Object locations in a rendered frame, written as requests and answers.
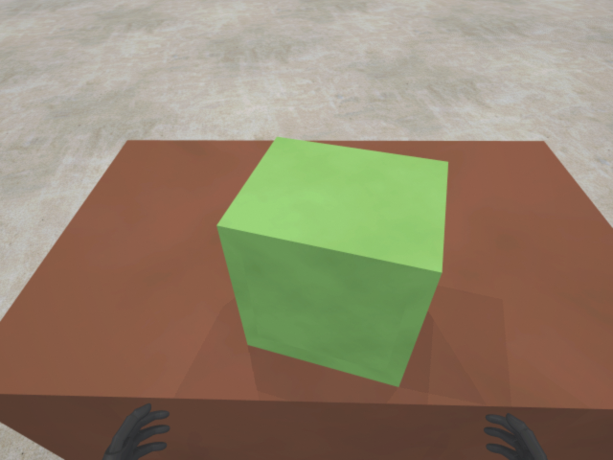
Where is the carton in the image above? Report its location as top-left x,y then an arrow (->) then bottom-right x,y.
216,137 -> 448,387

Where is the left robot hand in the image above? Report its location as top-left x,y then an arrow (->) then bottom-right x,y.
102,403 -> 170,460

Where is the right robot hand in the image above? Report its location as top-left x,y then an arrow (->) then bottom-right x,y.
484,413 -> 548,460

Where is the pedestal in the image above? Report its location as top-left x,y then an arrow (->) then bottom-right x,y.
0,140 -> 613,460

